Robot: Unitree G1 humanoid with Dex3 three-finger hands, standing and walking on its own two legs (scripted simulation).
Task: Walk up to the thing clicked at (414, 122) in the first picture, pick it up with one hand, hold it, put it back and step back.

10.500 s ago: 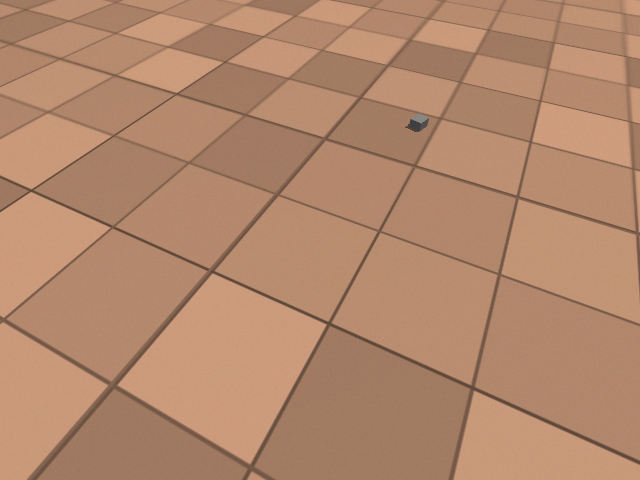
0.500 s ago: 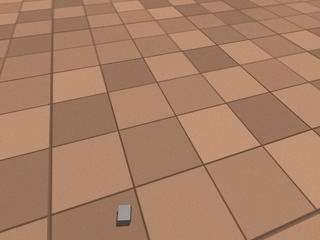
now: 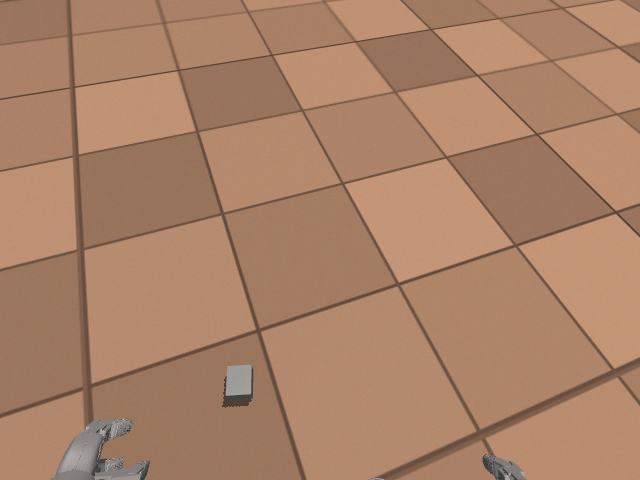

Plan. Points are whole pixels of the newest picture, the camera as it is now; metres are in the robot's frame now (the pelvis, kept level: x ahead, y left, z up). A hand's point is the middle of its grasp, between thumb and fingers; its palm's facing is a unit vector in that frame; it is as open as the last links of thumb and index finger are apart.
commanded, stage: rise first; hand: left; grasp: from above
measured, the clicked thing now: (240, 382) +0.44 +0.19 -0.74
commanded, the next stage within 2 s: none
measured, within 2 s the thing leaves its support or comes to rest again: neither
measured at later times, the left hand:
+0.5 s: hand out of the picture +0.13 +0.26 -0.24, palm faces -0.23 -0.83 -0.50, open 14.2 cm
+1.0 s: hand (177, 430) +0.27 +0.27 -0.44, palm faces -0.46 -0.34 -0.82, open 14.2 cm
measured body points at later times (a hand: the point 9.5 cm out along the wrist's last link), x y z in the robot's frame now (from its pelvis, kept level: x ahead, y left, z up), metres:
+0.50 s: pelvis -0.01 +0.02 -0.09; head +0.10 +0.04 +0.35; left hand +0.14 +0.30 -0.20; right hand +0.17 -0.22 -0.18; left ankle -0.01 +0.13 -0.73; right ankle +0.03 -0.13 -0.73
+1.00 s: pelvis -0.08 +0.01 -0.29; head +0.12 +0.01 +0.12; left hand +0.29 +0.29 -0.39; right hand +0.08 -0.26 -0.42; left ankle -0.01 +0.13 -0.73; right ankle +0.02 -0.13 -0.73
